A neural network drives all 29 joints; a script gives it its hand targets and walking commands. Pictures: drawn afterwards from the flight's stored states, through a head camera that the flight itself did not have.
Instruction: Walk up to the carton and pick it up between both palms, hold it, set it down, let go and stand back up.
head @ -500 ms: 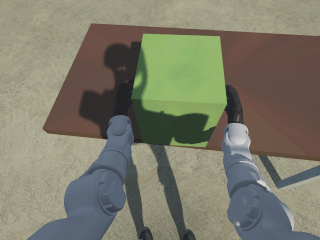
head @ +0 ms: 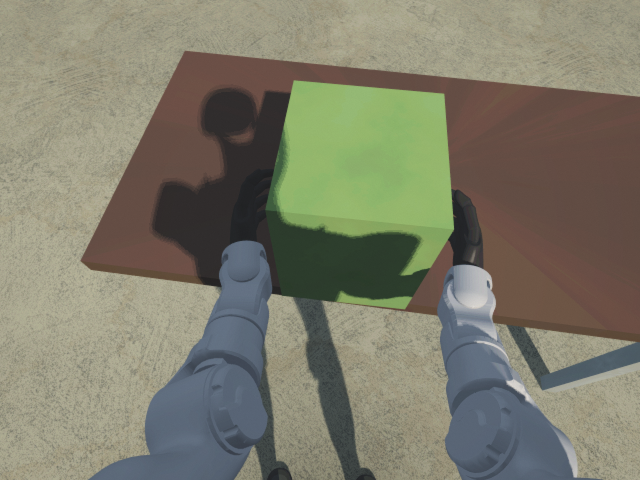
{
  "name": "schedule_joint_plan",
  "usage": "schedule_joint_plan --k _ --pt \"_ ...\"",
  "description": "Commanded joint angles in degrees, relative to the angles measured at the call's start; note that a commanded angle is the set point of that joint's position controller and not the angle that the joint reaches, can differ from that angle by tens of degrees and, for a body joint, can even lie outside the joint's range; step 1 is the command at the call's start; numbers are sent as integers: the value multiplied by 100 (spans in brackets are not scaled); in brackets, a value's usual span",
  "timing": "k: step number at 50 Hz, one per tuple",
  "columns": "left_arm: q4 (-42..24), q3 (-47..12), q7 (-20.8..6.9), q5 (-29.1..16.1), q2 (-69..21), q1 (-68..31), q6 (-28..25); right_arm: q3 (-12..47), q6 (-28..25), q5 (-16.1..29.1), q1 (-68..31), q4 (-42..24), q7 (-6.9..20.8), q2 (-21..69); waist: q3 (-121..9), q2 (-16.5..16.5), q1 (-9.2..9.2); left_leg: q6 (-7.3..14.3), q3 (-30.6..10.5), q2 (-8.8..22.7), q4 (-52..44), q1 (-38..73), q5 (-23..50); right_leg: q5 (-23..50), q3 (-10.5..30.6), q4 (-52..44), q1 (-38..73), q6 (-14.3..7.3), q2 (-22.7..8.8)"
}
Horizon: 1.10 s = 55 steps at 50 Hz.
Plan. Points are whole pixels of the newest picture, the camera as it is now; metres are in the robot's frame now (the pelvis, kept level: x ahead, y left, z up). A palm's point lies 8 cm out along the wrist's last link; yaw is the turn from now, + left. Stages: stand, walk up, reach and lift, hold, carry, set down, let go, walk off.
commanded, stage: reach and lift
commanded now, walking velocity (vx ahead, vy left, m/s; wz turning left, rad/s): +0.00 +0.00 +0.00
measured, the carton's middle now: (354, 205) +0.48 -0.03 -0.02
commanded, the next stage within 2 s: none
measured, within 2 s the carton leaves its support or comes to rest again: leaves its support in 1.58 s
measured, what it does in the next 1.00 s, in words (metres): stands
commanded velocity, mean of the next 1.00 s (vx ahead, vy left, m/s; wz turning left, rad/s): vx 0.00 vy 0.00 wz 0.00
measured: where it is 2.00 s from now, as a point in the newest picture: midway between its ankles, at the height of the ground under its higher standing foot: outside the picture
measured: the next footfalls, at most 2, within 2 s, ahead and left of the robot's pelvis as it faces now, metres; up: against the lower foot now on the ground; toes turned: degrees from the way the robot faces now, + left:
none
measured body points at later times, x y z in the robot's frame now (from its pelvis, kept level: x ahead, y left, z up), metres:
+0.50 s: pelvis +0.00 +0.00 +0.00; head +0.11 +0.02 +0.44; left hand +0.44 +0.12 +0.01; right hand +0.40 -0.17 +0.01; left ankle +0.00 +0.12 -0.74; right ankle -0.03 -0.10 -0.74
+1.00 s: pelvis +0.00 +0.00 +0.00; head +0.10 +0.03 +0.44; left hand +0.43 +0.12 +0.01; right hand +0.39 -0.17 +0.01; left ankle +0.00 +0.12 -0.74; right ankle -0.02 -0.10 -0.74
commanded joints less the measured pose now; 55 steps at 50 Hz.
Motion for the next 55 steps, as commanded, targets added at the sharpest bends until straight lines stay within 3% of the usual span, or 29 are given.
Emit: schedule_joint_plan --k 1,4,7,12,14,17,18,20,21,25,30,31,37,41,43,46,49,50,55 --pt "243 -1402 -668 435 -2475 -2320 56 1826 -331 -635 -2970 120 840 2401 -3907 322 104 -166 332 27 193 1902 2324 3526 -383 373 2102 223 -90" --pt "326 -1263 -732 477 -2348 -2278 63 1913 -340 -669 -2977 138 807 2447 -3806 28 98 -48 382 -35 63 1364 2015 4022 -335 481 2618 280 -185" --pt "279 -1276 -762 444 -2340 -2251 59 1909 -312 -645 -2848 245 792 2527 -3750 58 114 3 408 -46 -77 932 1760 4299 -201 605 3088 336 -272" --pt "276 -1403 -757 385 -2468 -2330 78 1934 -348 -644 -2929 236 801 2549 -3906 189 46 -7 401 -44 -92 1227 1801 4132 -272 511 2852 296 -263" --pt "309 -1393 -787 390 -2431 -2334 71 1935 -349 -698 -2895 330 786 2608 -3841 80 35 -13 401 -46 -134 1176 1772 4161 -276 536 2921 311 -267" --pt "240 -1325 -757 409 -2420 -2398 81 1907 -355 -659 -2993 243 806 2634 -3834 137 135 11 389 -35 -214 976 1631 3975 -257 528 2984 305 -285" --pt "277 -1309 -759 458 -2355 -2294 100 1983 -357 -644 -2975 182 809 2617 -3787 20 213 46 422 -45 -220 867 1544 4041 -251 536 3078 317 -280" --pt "266 -1304 -774 405 -2349 -2312 130 2054 -324 -618 -2987 278 804 2625 -3715 -50 169 119 389 -48 -299 792 1482 4199 -231 569 3220 326 -316" --pt "227 -1355 -799 400 -2411 -2366 145 2065 -312 -622 -3043 273 798 2668 -3770 86 96 89 384 -63 -325 892 1401 4178 -219 541 3198 333 -334" --pt "304 -1336 -826 411 -2463 -2193 228 2123 -325 -574 -2995 244 766 2656 -3624 52 119 61 384 -46 -259 1095 1743 4318 -251 494 3132 317 -296" --pt "236 -1557 -760 343 -2614 -2400 146 2026 -510 -600 -3183 260 785 2503 -3956 257 115 -24 389 37 -115 1361 2112 3878 -350 404 2703 166 -219" --pt "280 -1532 -749 361 -2602 -2273 147 2092 -514 -564 -3178 267 791 2515 -4006 167 142 -33 383 37 -74 1376 2124 3882 -323 402 2739 180 -210" --pt "214 -1652 -748 348 -2627 -2366 44 2203 -639 -583 -3302 252 765 2544 -4182 119 117 -2 390 -2 -257 883 1835 4512 -258 549 3351 212 -312" --pt "230 -1733 -735 242 -2754 -2633 -39 2182 -817 -565 -3355 413 773 2491 -4341 209 48 -71 334 56 -136 1107 2387 4569 -322 614 3108 211 -264" --pt "232 -1805 -701 241 -2773 -2664 -100 2206 -915 -548 -3509 411 753 2383 -4489 211 71 -129 337 38 -86 1163 2327 4487 -295 549 3076 165 -275" --pt "185 -1911 -697 131 -2767 -2653 -208 2546 -1043 -483 -3547 275 738 2525 -4854 36 160 -36 318 26 -106 807 2345 5015 -254 693 3449 191 -299" --pt "260 -2080 -701 145 -2933 -2433 -299 2804 -1184 -423 -3387 484 694 2533 -4883 93 79 -52 311 18 -146 606 2553 5657 -225 821 3597 197 -311" --pt "328 -2010 -704 140 -2905 -2551 -319 2741 -1202 -434 -3515 485 698 2531 -4854 23 114 -31 306 27 -157 570 2386 5545 -258 810 3500 224 -319" --pt "333 -2362 -705 -47 -3043 -2724 -347 2782 -1266 -319 -3505 666 679 2423 -4987 339 0 -146 220 77 3 1141 2552 4896 -279 582 2930 117 -212"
